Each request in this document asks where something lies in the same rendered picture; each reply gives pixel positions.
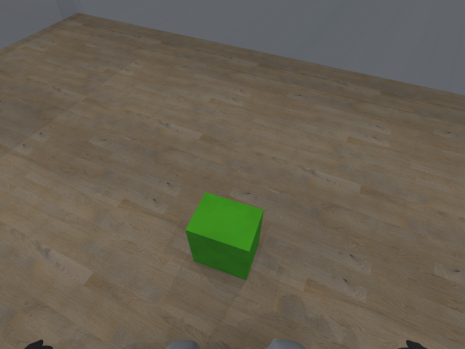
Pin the carton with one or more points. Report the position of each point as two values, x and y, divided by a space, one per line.
224 234

